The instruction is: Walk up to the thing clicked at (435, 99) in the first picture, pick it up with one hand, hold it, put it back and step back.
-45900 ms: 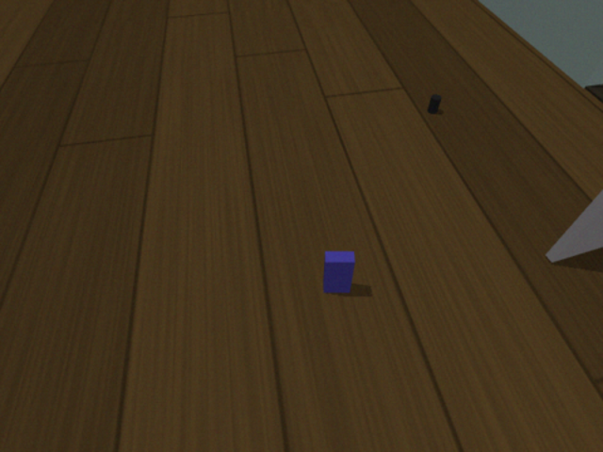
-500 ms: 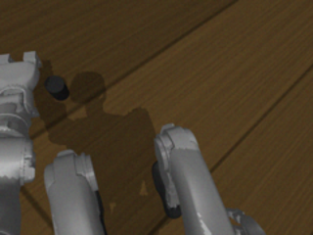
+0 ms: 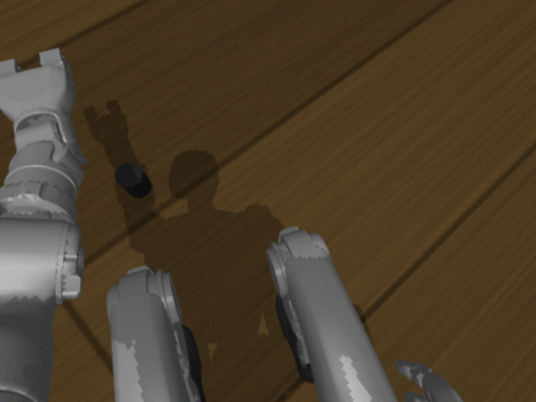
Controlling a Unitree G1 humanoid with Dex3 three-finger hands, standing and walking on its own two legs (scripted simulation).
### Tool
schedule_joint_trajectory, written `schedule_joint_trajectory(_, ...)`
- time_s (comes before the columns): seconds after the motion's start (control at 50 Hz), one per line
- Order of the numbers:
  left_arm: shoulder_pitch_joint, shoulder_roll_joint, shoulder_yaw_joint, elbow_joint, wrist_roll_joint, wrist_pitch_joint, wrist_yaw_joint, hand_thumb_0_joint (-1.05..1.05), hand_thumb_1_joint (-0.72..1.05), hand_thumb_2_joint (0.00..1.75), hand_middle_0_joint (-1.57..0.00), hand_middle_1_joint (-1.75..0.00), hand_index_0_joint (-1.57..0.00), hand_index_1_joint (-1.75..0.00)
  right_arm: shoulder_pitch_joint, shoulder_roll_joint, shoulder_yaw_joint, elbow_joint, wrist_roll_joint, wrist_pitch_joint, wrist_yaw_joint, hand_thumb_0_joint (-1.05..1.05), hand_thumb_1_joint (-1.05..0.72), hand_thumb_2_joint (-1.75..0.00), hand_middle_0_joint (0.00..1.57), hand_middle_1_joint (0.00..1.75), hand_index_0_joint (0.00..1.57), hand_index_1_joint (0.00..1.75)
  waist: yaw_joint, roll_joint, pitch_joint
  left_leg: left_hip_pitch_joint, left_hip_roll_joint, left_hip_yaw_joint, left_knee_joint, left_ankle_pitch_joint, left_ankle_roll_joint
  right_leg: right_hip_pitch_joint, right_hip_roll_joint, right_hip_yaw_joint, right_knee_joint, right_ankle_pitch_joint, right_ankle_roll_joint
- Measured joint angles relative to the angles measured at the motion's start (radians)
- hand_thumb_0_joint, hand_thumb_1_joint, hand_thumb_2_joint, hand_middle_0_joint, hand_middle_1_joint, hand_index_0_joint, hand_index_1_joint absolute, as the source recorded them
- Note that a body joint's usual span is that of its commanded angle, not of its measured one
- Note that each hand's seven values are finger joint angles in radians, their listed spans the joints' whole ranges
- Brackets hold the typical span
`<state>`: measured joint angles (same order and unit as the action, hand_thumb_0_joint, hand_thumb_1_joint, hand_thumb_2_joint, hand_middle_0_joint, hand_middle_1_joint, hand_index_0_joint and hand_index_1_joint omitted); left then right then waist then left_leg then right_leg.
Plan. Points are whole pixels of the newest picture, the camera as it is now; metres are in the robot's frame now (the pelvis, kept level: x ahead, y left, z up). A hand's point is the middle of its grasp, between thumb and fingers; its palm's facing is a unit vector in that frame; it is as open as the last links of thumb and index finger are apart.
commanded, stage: withdraw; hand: left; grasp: from above
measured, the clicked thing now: (134, 181) +0.54 +0.17 -0.34
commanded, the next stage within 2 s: home in 0.52 s
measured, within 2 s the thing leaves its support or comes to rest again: neither
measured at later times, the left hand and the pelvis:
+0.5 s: hand (102, 150) +0.51 +0.16 -0.10, palm faces -0.41 +0.00 -0.91, open 13.6 cm; pelvis -0.01 +0.00 +0.03, yaw +1 degrees
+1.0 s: hand (52, 166) +0.50 +0.23 -0.10, palm faces -0.39 -0.05 -0.92, open 13.6 cm; pelvis +0.00 +0.00 +0.01, yaw +1 degrees
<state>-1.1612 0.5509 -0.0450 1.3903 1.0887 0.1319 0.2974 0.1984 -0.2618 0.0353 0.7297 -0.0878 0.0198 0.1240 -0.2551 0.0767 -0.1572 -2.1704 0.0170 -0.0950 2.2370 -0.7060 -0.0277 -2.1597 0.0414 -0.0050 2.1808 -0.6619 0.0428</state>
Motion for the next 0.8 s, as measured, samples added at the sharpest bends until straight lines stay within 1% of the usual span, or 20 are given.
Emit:
schedule_joint_trajectory(0.06, -0.020, 0.003, -0.033, 0.004, -0.029, 0.007, -0.096, 0.00, -0.49, 0.96, -0.13, -1.00, -0.13, -1.00, 0.011, -0.006, -0.001, -0.017, 0.016, 0.019, -0.014, 0.01, -0.92, -0.90, 0.20, 0.30, 0.20, 0.30, 0.016, 0.007, -0.012, 0.046, 0.002, 0.007, -0.046, 0.007, 0.005, 0.046, -0.002, 0.004, -0.043, 0.005, -0.001)
schedule_joint_trajectory(0.12, -0.019, -0.003, -0.073, -0.012, -0.052, -0.008, -0.179, 0.00, -0.48, 0.96, -0.13, -0.99, -0.13, -0.99, 0.024, -0.016, -0.002, -0.038, 0.030, 0.035, -0.033, 0.01, -0.92, -0.90, 0.20, 0.30, 0.20, 0.30, 0.033, 0.007, -0.009, 0.087, -0.001, 0.009, -0.089, 0.020, 0.007, 0.090, -0.007, 0.003, -0.086, 0.013, -0.005)
schedule_joint_trajectory(0.18, -0.007, -0.017, -0.104, -0.030, -0.065, -0.040, -0.234, 0.00, -0.48, 0.96, -0.13, -0.99, -0.13, -0.99, 0.034, -0.026, 0.001, -0.053, 0.039, 0.044, -0.051, 0.00, -0.91, -0.90, 0.20, 0.30, 0.20, 0.30, 0.044, -0.007, 0.002, 0.116, -0.003, 0.009, -0.131, 0.038, 0.008, 0.123, -0.011, 0.000, -0.127, 0.028, -0.009)
schedule_joint_trajectory(0.24, 0.007, -0.040, -0.126, -0.047, -0.060, -0.086, -0.254, 0.00, -0.48, 0.96, -0.13, -0.98, -0.13, -0.99, 0.040, -0.033, 0.001, -0.057, 0.040, 0.043, -0.068, 0.00, -0.91, -0.90, 0.20, 0.30, 0.20, 0.30, 0.044, -0.030, 0.012, 0.126, -0.006, 0.007, -0.163, 0.058, 0.005, 0.137, -0.015, -0.003, -0.160, 0.044, -0.013)
schedule_joint_trajectory(0.26, 0.012, -0.048, -0.131, -0.052, -0.051, -0.103, -0.249, 0.00, -0.47, 0.96, -0.13, -0.98, -0.14, -0.99, 0.042, -0.035, 0.001, -0.056, 0.039, 0.042, -0.073, 0.00, -0.91, -0.90, 0.20, 0.30, 0.20, 0.30, 0.041, -0.037, 0.013, 0.125, -0.008, 0.006, -0.170, 0.063, 0.004, 0.137, -0.017, -0.005, -0.167, 0.048, -0.014)
schedule_joint_trajectory(0.3, 0.024, -0.063, -0.139, -0.060, -0.021, -0.130, -0.219, 0.00, -0.47, 0.95, -0.14, -0.98, -0.14, -0.98, 0.044, -0.038, -0.001, -0.052, 0.035, 0.040, -0.082, 0.00, -0.91, -0.90, 0.20, 0.30, 0.20, 0.30, 0.029, -0.047, 0.014, 0.118, -0.012, 0.002, -0.175, 0.071, 0.001, 0.134, -0.021, -0.009, -0.173, 0.053, -0.016)
schedule_joint_trajectory(0.36, 0.029, -0.082, -0.144, -0.038, 0.042, -0.152, -0.132, 0.00, -0.46, 0.95, -0.15, -0.97, -0.15, -0.98, 0.041, -0.042, -0.003, -0.041, 0.026, 0.036, -0.088, 0.00, -0.91, -0.90, 0.20, 0.30, 0.20, 0.30, 0.006, -0.054, 0.010, 0.099, -0.017, -0.001, -0.166, 0.073, 0.000, 0.119, -0.025, -0.011, -0.164, 0.052, -0.017)
schedule_joint_trajectory(0.4, 0.019, -0.088, -0.129, 0.009, 0.079, -0.149, -0.067, 0.00, -0.45, 0.94, -0.15, -0.97, -0.16, -0.97, 0.035, -0.042, -0.003, -0.035, 0.018, 0.031, -0.086, 0.00, -0.91, -0.90, 0.20, 0.30, 0.20, 0.30, -0.013, -0.054, 0.009, 0.084, -0.018, 0.000, -0.151, 0.071, 0.002, 0.104, -0.024, -0.009, -0.151, 0.050, -0.014)
schedule_joint_trajectory(0.46, -0.003, -0.087, -0.095, 0.086, 0.103, -0.124, 0.008, 0.00, -0.44, 0.93, -0.16, -0.96, -0.16, -0.96, 0.027, -0.032, 0.003, -0.026, 0.007, 0.018, -0.084, 0.00, -0.91, -0.90, 0.20, 0.30, 0.20, 0.30, -0.039, -0.056, 0.005, 0.055, -0.014, 0.006, -0.127, 0.068, 0.004, 0.071, -0.019, -0.002, -0.125, 0.051, -0.008)
schedule_joint_trajectory(0.52, -0.021, -0.071, -0.062, 0.152, 0.105, -0.095, 0.052, 0.00, -0.44, 0.92, -0.16, -0.95, -0.17, -0.95, 0.022, -0.019, 0.020, -0.018, -0.003, 0.001, -0.075, 0.00, -0.91, -0.90, 0.20, 0.30, 0.20, 0.30, -0.058, -0.053, 0.005, 0.019, -0.011, 0.008, -0.097, 0.066, 0.006, 0.031, -0.014, 0.003, -0.095, 0.052, -0.004)
schedule_joint_trajectory(0.58, -0.022, -0.043, -0.032, 0.186, 0.092, -0.083, 0.062, 0.00, -0.42, 0.91, -0.17, -0.94, -0.18, -0.94, 0.016, -0.004, 0.040, -0.009, -0.010, -0.017, -0.065, 0.00, -0.91, -0.90, 0.20, 0.30, 0.20, 0.30, -0.066, -0.048, 0.017, -0.016, -0.011, 0.008, -0.060, 0.063, 0.008, -0.005, -0.010, 0.005, -0.059, 0.051, 0.000)
schedule_joint_trajectory(0.66, 0.009, 0.004, 0.012, 0.170, 0.070, -0.099, 0.041, 0.00, -0.40, 0.89, -0.17, -0.92, -0.17, -0.92, 0.012, 0.016, 0.059, -0.007, -0.017, -0.033, -0.052, 0.01, -0.91, -0.89, 0.20, 0.30, 0.20, 0.30, -0.060, -0.045, 0.051, -0.050, -0.013, 0.005, -0.006, 0.055, 0.006, -0.040, -0.008, 0.005, -0.006, 0.044, 0.005)
schedule_joint_trajectory(0.7, 0.039, 0.025, 0.034, 0.129, 0.061, -0.118, 0.027, 0.00, -0.40, 0.88, -0.16, -0.92, -0.17, -0.91, 0.014, 0.025, 0.059, -0.007, -0.020, -0.037, -0.047, 0.01, -0.91, -0.89, 0.20, 0.30, 0.20, 0.30, -0.048, -0.043, 0.067, -0.062, -0.016, 0.003, 0.018, 0.050, 0.004, -0.050, -0.008, 0.005, 0.018, 0.037, 0.006)
schedule_joint_trajectory(0.74, 0.078, 0.039, 0.046, 0.067, 0.052, -0.137, 0.012, 0.00, -0.40, 0.89, -0.16, -0.92, -0.16, -0.91, 0.018, 0.033, 0.052, -0.006, -0.020, -0.037, -0.043, 0.01, -0.91, -0.89, 0.20, 0.30, 0.20, 0.30, -0.030, -0.039, 0.076, -0.071, -0.019, 0.002, 0.037, 0.043, 0.002, -0.058, -0.010, 0.005, 0.038, 0.029, 0.007)
schedule_joint_trajectory(0.8, 0.143, 0.040, 0.038, -0.056, 0.044, -0.157, -0.009, 0.00, -0.40, 0.89, -0.15, -0.92, -0.15, -0.92, 0.026, 0.042, 0.032, -0.002, -0.012, -0.030, -0.038, 0.01, -0.91, -0.89, 0.20, 0.30, 0.20, 0.30, 0.007, -0.031, 0.067, -0.076, -0.025, 0.002, 0.050, 0.032, 0.001, -0.060, -0.015, 0.007, 0.053, 0.013, 0.008)
